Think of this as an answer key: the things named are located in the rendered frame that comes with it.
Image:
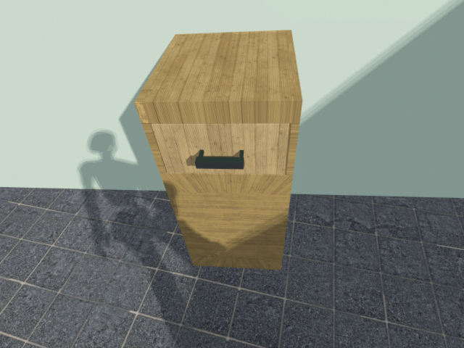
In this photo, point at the cabinet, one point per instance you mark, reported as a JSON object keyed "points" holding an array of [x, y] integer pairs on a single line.
{"points": [[227, 219]]}

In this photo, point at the drawer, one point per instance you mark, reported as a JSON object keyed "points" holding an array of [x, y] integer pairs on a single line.
{"points": [[264, 145]]}

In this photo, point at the handle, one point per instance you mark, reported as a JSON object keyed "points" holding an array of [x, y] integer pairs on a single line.
{"points": [[219, 162]]}

